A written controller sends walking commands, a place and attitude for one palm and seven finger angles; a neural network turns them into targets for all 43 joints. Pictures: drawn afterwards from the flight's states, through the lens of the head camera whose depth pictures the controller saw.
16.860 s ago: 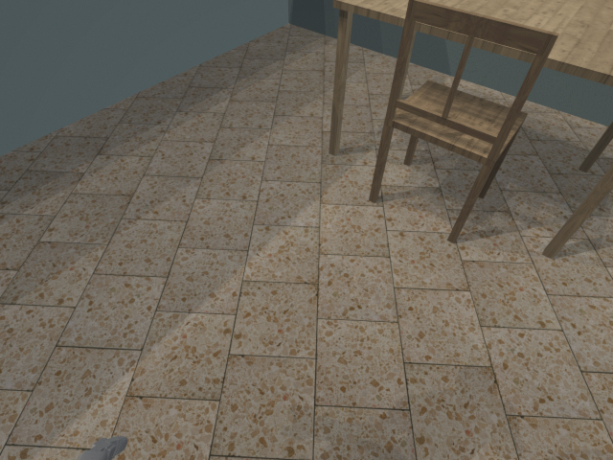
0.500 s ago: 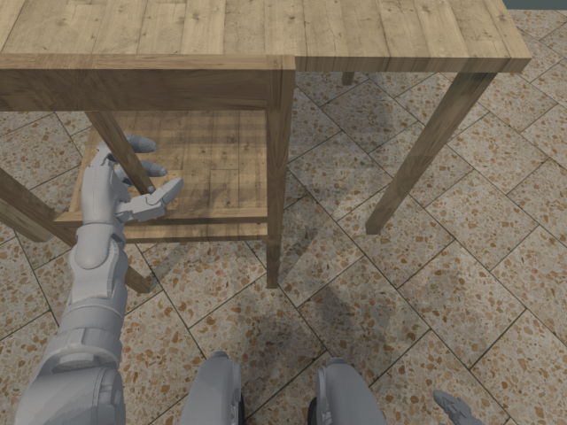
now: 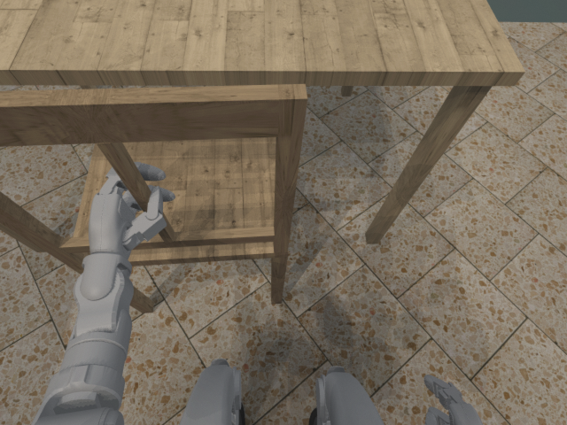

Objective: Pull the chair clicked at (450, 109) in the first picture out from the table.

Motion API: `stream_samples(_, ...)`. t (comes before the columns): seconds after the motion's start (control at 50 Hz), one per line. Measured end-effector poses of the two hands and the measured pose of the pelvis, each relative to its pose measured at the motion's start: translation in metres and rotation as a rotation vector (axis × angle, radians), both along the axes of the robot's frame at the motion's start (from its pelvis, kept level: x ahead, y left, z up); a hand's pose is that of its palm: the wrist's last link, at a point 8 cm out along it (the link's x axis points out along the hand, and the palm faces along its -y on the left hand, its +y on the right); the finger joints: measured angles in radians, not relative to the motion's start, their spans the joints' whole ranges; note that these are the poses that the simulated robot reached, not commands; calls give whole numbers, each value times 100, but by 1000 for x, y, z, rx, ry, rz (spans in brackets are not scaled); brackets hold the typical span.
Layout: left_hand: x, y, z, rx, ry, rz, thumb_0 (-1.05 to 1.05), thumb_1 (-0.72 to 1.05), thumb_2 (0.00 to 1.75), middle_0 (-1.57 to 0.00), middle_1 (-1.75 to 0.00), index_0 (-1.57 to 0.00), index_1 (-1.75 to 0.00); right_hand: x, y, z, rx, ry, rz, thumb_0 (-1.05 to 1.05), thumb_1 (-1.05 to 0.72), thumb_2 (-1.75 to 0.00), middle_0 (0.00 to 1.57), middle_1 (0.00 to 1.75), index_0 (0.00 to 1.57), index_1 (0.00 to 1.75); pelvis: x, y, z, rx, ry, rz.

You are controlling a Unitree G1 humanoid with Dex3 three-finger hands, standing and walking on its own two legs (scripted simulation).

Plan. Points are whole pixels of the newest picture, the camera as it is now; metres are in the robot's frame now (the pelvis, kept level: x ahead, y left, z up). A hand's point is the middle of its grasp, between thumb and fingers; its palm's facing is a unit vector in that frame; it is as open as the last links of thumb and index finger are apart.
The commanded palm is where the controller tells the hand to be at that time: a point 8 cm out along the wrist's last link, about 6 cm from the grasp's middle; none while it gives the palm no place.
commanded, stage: hook a spindle and tug to test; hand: left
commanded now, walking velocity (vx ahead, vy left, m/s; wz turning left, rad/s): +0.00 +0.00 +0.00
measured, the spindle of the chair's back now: (145, 198) +0.42 +0.21 +0.01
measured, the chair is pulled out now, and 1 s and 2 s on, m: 0.03 0.10 0.15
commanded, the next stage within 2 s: step backward, pulling the chair out in 0.26 s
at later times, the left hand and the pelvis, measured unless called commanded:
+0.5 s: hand (160, 221) +0.38 +0.18 +0.03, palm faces +0.13 -0.98 -0.15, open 5.2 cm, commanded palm +0.35 +0.22 +0.02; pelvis -0.01 +0.00 +0.04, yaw +1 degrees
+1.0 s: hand (176, 256) +0.33 +0.14 +0.04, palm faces +0.03 -0.99 -0.16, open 4.9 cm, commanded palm +0.31 +0.19 +0.04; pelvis -0.03 +0.00 +0.10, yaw -2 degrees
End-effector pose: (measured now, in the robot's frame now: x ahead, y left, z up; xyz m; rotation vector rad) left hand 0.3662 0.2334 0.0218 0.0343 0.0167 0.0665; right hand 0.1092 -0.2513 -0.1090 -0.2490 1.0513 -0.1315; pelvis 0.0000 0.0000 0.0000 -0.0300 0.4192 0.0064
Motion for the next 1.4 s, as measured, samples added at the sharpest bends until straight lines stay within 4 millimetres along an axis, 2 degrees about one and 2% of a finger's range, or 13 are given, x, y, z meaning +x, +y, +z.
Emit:
stream_samples(0.2, -10, -2, 0, -4, 5, 4, 1, 79, 83, -42, -139, -39, -145, 5, -1, -1, 2, -37, 6, 0, -91, -89, 20, 30, 20, 30, -6, -2, -2, 3, -8, 0)
stream_samples(0.4, -14, -3, 2, 25, 7, 17, 1, 78, 84, -43, -138, -39, -145, -1, -4, -4, -6, -27, 1, 1, -91, -89, 20, 30, 20, 30, -13, -5, -4, 8, -31, 5)
stream_samples(0.48, -13, -7, 16, 98, 193, 70, 2, 78, 85, -42, -128, -39, -145, -9, 1, 21, -1, 17, -89, 1, -91, -89, 20, 30, 20, 30, -12, -3, 26, 16, -121, 10)
stream_samples(0.58, -17, -15, 26, 44, 341, 120, 3, 79, 83, -33, -110, -42, -145, -21, 3, 63, -28, 64, -139, 1, -91, -89, 20, 30, 20, 30, -1, 2, 65, 17, -159, -3)
stream_samples(0.66, -16, -18, 30, 65, 400, 91, 4, 78, 82, -33, -107, -46, -145, -31, -3, 87, -86, 96, -154, 0, -90, -89, 20, 30, 20, 30, 1, 7, 81, 2, -187, -3)
stream_samples(0.76, -17, -20, 33, 97, 448, 35, 4, 78, 82, -32, -109, -48, -145, -44, -10, 101, -120, 97, -189, 0, -90, -89, 20, 30, 20, 30, -6, 13, 91, -11, -225, -18)
stream_samples(0.88, -34, -28, 35, 99, 475, 7, 4, 79, 81, -29, -110, -49, -145, -61, -6, 102, -89, 97, -221, 0, -91, -89, 20, 30, 20, 30, -17, 13, 98, -10, -257, -40)
stream_samples(1.04, -68, -43, 36, 102, 492, 18, 4, 78, 81, -29, -111, -50, -145, -74, 0, 92, -23, 117, -201, 0, -90, -89, 20, 30, 20, 30, -32, -2, 104, -2, -290, -33)
stream_samples(1.22, -94, -61, 37, 103, 506, 57, 4, 76, 82, -31, -109, -50, -145, -79, -22, 89, -24, 82, -191, 0, -90, -89, 20, 30, 20, 30, -54, -17, 105, 6, -327, -18)
stream_samples(1.32, -101, -66, 37, 109, 510, 45, 3, 76, 81, -30, -109, -50, -145, -85, -34, 95, -60, 62, -203, 0, -91, -89, 20, 30, 20, 30, -61, -13, 106, 6, -346, -19)
stream_samples(1.4, -104, -67, 37, 116, 511, 18, 3, 76, 80, -29, -110, -50, -145, -91, -34, 101, -85, 55, -213, 0, -91, -89, 20, 30, 20, 30, -64, -6, 107, 4, -354, -19)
